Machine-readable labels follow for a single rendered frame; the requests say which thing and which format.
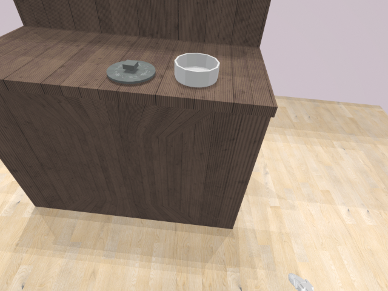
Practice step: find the lid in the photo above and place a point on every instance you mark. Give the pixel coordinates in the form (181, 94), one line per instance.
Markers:
(143, 72)

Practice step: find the table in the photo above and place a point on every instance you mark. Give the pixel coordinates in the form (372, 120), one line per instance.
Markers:
(73, 139)

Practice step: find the knob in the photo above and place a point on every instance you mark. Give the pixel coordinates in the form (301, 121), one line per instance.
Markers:
(130, 65)

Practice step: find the right robot hand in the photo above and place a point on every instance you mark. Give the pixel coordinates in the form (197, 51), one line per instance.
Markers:
(299, 283)

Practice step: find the pot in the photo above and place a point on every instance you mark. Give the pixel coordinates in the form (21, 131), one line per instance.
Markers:
(196, 69)

